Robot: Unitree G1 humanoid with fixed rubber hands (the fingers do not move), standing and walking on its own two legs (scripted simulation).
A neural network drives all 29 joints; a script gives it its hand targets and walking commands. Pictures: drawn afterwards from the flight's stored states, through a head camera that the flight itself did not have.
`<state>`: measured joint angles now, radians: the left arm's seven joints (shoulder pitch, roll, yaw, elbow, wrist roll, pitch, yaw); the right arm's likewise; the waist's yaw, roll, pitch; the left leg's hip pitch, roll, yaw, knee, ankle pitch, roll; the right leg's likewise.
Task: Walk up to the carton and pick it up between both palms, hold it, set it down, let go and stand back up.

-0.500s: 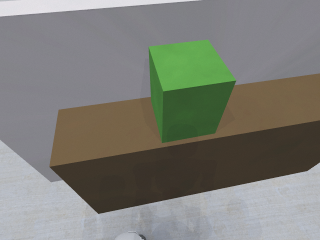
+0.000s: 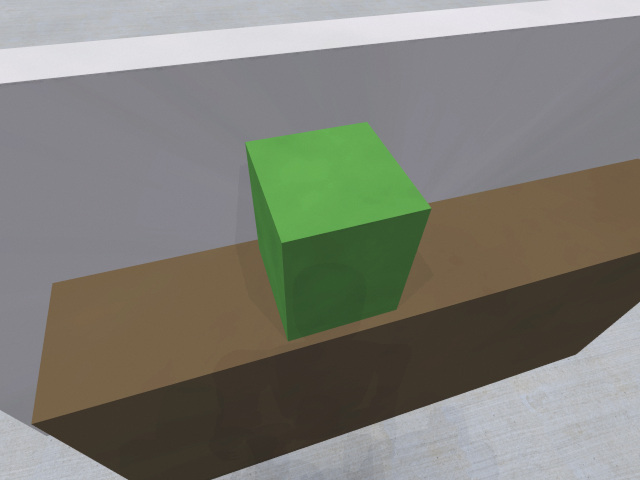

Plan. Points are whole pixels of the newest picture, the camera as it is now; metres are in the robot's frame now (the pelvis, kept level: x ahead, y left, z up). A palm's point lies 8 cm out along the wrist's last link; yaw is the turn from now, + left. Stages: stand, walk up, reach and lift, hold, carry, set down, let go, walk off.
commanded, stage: walk up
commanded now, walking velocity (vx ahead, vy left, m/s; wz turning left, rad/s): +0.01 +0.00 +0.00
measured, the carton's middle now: (327, 232) +0.49 +0.00 +0.00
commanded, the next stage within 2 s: none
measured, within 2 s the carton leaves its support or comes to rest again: neither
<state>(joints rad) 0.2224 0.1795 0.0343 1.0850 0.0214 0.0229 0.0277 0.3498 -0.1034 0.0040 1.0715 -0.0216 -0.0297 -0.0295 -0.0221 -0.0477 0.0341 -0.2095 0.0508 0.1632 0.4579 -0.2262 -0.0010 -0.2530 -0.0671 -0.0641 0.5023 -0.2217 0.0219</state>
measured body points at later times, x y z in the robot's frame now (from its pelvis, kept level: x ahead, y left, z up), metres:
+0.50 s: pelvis +0.00 -0.05 +0.01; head +0.04 -0.02 +0.46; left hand +0.03 +0.22 -0.15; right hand -0.06 -0.32 -0.12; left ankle +0.00 +0.13 -0.74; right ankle +0.02 -0.20 -0.67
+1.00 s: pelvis +0.07 -0.14 +0.00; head +0.10 -0.13 +0.45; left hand -0.01 +0.07 -0.15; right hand +0.22 -0.36 -0.14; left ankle +0.03 -0.06 -0.73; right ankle +0.04 -0.25 -0.74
